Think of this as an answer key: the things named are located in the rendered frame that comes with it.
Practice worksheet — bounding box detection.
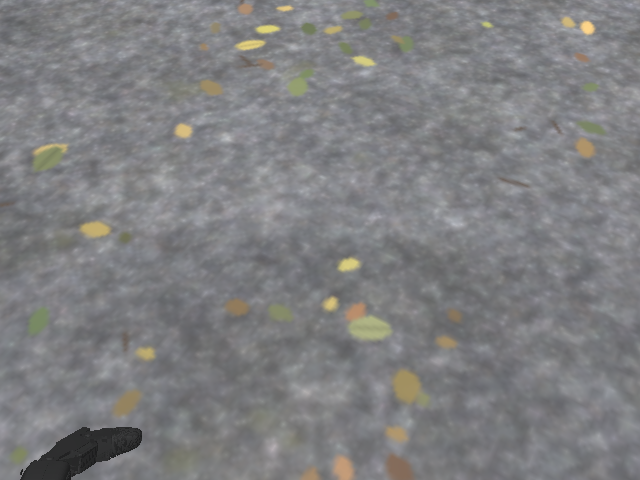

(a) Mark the left robot hand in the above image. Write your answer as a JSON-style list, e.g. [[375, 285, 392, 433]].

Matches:
[[20, 427, 142, 480]]

